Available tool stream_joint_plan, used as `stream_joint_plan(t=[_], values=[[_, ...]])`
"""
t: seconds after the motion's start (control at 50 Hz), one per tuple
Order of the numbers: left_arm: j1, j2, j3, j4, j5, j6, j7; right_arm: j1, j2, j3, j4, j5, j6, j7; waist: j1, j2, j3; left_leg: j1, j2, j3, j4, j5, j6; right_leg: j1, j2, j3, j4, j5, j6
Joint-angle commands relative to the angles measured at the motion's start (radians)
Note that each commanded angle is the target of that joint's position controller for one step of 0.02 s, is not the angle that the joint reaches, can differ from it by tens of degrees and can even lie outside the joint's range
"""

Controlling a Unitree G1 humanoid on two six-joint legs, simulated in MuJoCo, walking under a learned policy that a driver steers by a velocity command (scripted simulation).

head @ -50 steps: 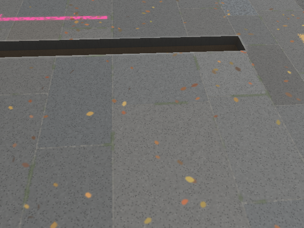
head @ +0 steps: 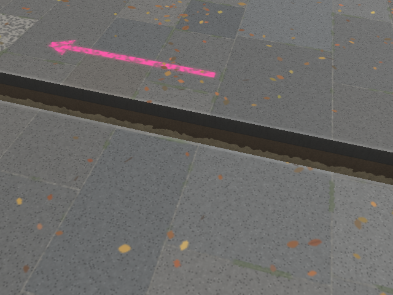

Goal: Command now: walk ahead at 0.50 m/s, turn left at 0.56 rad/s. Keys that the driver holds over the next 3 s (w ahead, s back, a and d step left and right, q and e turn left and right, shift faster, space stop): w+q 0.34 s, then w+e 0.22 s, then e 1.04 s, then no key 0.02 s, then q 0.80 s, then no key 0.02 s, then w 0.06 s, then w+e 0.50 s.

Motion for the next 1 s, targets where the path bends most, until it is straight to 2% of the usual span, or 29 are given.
stream_joint_plan(t=[0.02,0.04,0.06,0.08,0.1,0.12,0.14,0.16,0.18,0.22,0.28,0.3,0.36,0.46,0.54,0.56,0.58,0.6,0.62,0.64,0.66,0.68,0.7,0.72,0.74,0.78,0.82,0.92,1.0], values=[[-0.035,0.256,0.068,-0.052,-0.022,0.015,0.002,-0.036,-0.091,-0.025,-0.09,-0.001,-0.015,0.008,-0.035,-0.059,0.09,0.028,-0.069,0.076,-0.091,-0.117,0.031,0.051,-0.289,0.06,0.101,0.933,-0.167],[-0.067,0.257,0.073,-0.062,-0.02,0.023,0.006,0.069,-0.133,-0.049,-0.067,0.003,-0.02,0.005,-0.098,-0.078,0.04,0.153,-0.106,0.09,-0.103,-0.127,0.053,0.035,-0.264,0.047,0.248,1.047,-0.151],[-0.073,0.24,0.07,-0.07,-0.027,0.027,0.007,0.233,-0.189,-0.081,-0.032,0.009,-0.023,-0.004,-0.183,-0.049,-0.056,0.395,-0.156,0.092,-0.165,-0.06,0.082,-0.049,-0.222,0.025,0.473,1.007,-0.123],[-0.05,0.194,0.057,-0.082,-0.012,0.018,0.006,0.329,-0.256,-0.113,-0.005,0.018,-0.026,-0.025,-0.213,0.045,-0.109,0.621,-0.104,-0.059,-0.175,-0.086,0.112,-0.257,-0.173,0.043,0.732,0.708,-0.087],[0.054,0.015,0.015,-0.138,0.013,-0.008,-0.006,0.285,-0.343,-0.12,-0.032,0.017,-0.038,-0.031,-0.063,0.343,-0.143,0.893,0.151,-0.605,-0.243,-0.224,0.297,-0.715,0.035,0.108,1.097,-0.18,-0.024],[-0.04,0.068,0.014,-0.172,-0.02,-0.057,-0.025,0.298,-0.256,-0.091,-0.065,0.009,-0.069,-0.016,-0.101,0.245,-0.269,0.963,0.237,-0.915,-0.426,-0.402,0.353,-0.834,0.096,0.363,1.214,-0.278,-0.049],[-0.184,0.134,0.031,-0.21,-0.059,-0.089,-0.04,0.306,-0.199,-0.077,-0.062,0.002,-0.086,-0.011,-0.146,0.17,-0.16,0.918,0.213,-0.802,-0.471,-0.329,0.282,-0.925,0.045,0.395,1.2,-0.169,-0.087],[-0.218,0.124,0.025,-0.222,-0.058,-0.106,-0.04,0.262,-0.183,-0.069,-0.076,-0.012,-0.092,-0.015,-0.12,0.081,-0.118,0.813,0.193,-0.693,-0.462,-0.268,0.249,-0.913,-0.003,0.406,1.147,-0.074,-0.109],[-0.215,0.132,0.03,-0.206,-0.034,-0.11,-0.035,0.193,-0.159,-0.058,-0.098,-0.016,-0.094,-0.018,-0.085,0.027,-0.077,0.692,0.159,-0.6,-0.459,-0.187,0.221,-0.861,-0.038,0.415,1.068,-0.023,-0.11],[-0.153,0.169,0.05,-0.2,-0.021,-0.089,-0.036,0.126,-0.13,-0.03,-0.14,-0.03,-0.1,-0.026,-0.035,0.029,-0.063,0.565,0.115,-0.509,-0.493,-0.121,0.202,-0.765,-0.076,0.425,0.958,0.045,-0.092],[-0.199,0.117,0.043,-0.217,0.001,-0.064,-0.031,0.157,-0.156,-0.031,-0.153,-0.014,-0.091,-0.05,-0.031,-0.002,0.006,0.448,0.079,-0.432,-0.525,-0.102,0.198,-0.769,-0.069,0.387,0.765,0.127,-0.03],[-0.229,0.093,0.035,-0.223,0.008,-0.058,-0.03,0.159,-0.186,-0.039,-0.16,-0.018,-0.086,-0.058,-0.037,0.009,0.024,0.416,0.065,-0.403,-0.526,-0.101,0.19,-0.766,-0.061,0.375,0.676,0.185,-0.01],[-0.315,0.067,0.027,-0.244,0.004,-0.058,-0.032,0.188,-0.189,-0.041,-0.16,-0.016,-0.076,-0.072,-0.077,0.082,0.046,0.356,0.018,-0.318,-0.535,-0.121,0.141,-0.688,-0.018,0.333,0.444,0.404,0.028],[-0.38,0.072,0.025,-0.284,-0.01,-0.063,-0.046,0.274,-0.165,-0.035,-0.105,-0.014,-0.07,-0.074,-0.134,0.121,0.075,0.554,0.087,-0.302,-0.496,-0.046,0.116,-0.758,-0.03,0.321,0.316,0.466,-0.005],[-0.345,0.102,0.039,-0.295,-0.02,-0.07,-0.076,0.25,-0.2,-0.05,-0.099,-0.02,-0.032,-0.096,-0.097,0.141,0.056,0.745,0.142,-0.267,-0.404,0.233,0.079,-0.788,-0.009,0.308,0.262,0.333,-0.081],[-0.284,0.118,0.047,-0.28,-0.019,-0.067,-0.076,0.23,-0.217,-0.054,-0.105,-0.026,-0.029,-0.1,-0.068,0.152,0.015,0.753,0.134,-0.241,-0.347,0.411,0.063,-0.701,0.025,0.278,0.275,0.305,-0.097],[-0.173,0.143,0.063,-0.249,-0.013,-0.066,-0.071,0.204,-0.218,-0.053,-0.111,-0.029,-0.023,-0.103,-0.006,0.15,-0.045,0.741,0.096,-0.198,-0.209,0.602,0.036,-0.562,0.066,0.251,0.263,0.317,-0.12],[-0.045,0.182,0.083,-0.219,-0.003,-0.06,-0.064,0.188,-0.198,-0.044,-0.123,-0.032,-0.02,-0.106,0.059,0.116,-0.127,0.647,0.045,-0.148,-0.016,0.64,-0.007,-0.353,0.061,0.262,0.273,0.407,-0.143],[0.083,0.246,0.09,-0.206,0.011,-0.056,-0.056,0.201,-0.145,-0.024,-0.16,-0.063,-0.026,-0.111,0.076,-0.047,-0.25,0.421,-0.025,-0.104,0.311,0.253,-0.062,-0.077,-0.128,0.521,0.316,0.675,-0.204],[0.093,0.29,0.098,-0.201,0.017,-0.053,-0.065,0.387,-0.061,-0.003,-0.158,-0.054,-0.045,-0.099,-0.034,-0.334,-0.371,0.063,-0.213,-0.147,0.658,-0.574,-0.146,0.223,-0.343,1.015,0.214,0.763,-0.411],[0.064,0.212,0.087,-0.227,-0.011,-0.045,-0.066,0.328,-0.156,-0.008,-0.147,-0.043,-0.059,-0.094,0.02,-0.164,-0.382,0.005,-0.152,-0.255,0.732,-0.551,-0.14,0.221,-0.301,1.006,0.18,0.695,-0.378],[0.002,0.176,0.078,-0.25,-0.014,-0.035,-0.059,0.202,-0.191,-0.017,-0.178,-0.022,-0.066,-0.089,0.032,-0.065,-0.256,-0.033,-0.109,-0.234,0.709,-0.487,-0.139,0.093,-0.269,0.826,0.191,0.732,-0.342],[-0.042,0.165,0.073,-0.265,-0.013,-0.026,-0.056,0.129,-0.196,-0.018,-0.194,-0.032,-0.069,-0.096,0.017,0.048,-0.177,-0.014,-0.072,-0.209,0.657,-0.442,-0.139,-0.055,-0.229,0.729,0.18,0.805,-0.316],[-0.069,0.164,0.071,-0.272,-0.015,-0.021,-0.053,0.085,-0.2,-0.025,-0.212,-0.045,-0.062,-0.104,-0.003,0.075,-0.109,0.001,-0.058,-0.192,0.602,-0.42,-0.144,-0.182,-0.197,0.674,0.159,0.858,-0.312],[-0.065,0.161,0.07,-0.276,0.0,-0.022,-0.049,0.105,-0.192,-0.029,-0.221,-0.046,-0.05,-0.11,-0.036,0.033,-0.101,0.054,-0.042,-0.198,0.56,-0.4,-0.142,-0.263,-0.17,0.637,0.142,0.881,-0.304],[-0.066,0.165,0.074,-0.28,0.003,-0.02,-0.044,0.136,-0.156,-0.023,-0.229,-0.041,-0.029,-0.121,-0.06,-0.027,-0.106,0.078,-0.041,-0.189,0.479,-0.388,-0.151,-0.327,-0.14,0.598,0.121,0.912,-0.308],[-0.057,0.193,0.084,-0.284,0.002,-0.011,-0.033,0.131,-0.141,-0.02,-0.237,-0.043,-0.018,-0.131,-0.067,-0.034,-0.13,0.061,-0.054,-0.181,0.402,-0.344,-0.167,-0.338,-0.134,0.59,0.121,0.934,-0.315],[-0.042,0.21,0.092,-0.299,-0.021,0.043,0.002,0.038,-0.128,-0.015,-0.263,-0.048,0.0,-0.138,-0.042,-0.043,-0.151,0.037,-0.078,-0.199,0.244,-0.198,-0.199,-0.347,-0.095,0.614,0.146,0.688,-0.263],[-0.026,0.209,0.097,-0.308,-0.023,0.073,0.021,-0.058,-0.121,-0.013,-0.295,-0.037,-0.01,-0.127,-0.008,-0.079,-0.111,0.027,-0.099,-0.218,0.093,-0.185,-0.201,-0.324,-0.083,0.692,0.174,0.488,-0.239]])
Next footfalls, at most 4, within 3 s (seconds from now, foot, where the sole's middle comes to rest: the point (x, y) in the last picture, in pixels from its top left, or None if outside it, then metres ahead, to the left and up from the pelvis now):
0.08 left None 0.22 0.11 -0.77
0.60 right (208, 277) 0.59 -0.03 -0.77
1.16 left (150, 250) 0.68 0.18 -0.77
1.54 right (220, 283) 0.57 -0.07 -0.77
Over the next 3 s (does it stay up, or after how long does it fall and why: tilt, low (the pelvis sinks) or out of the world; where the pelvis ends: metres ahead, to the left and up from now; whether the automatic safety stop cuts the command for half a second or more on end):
stays up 0.65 0.04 0.00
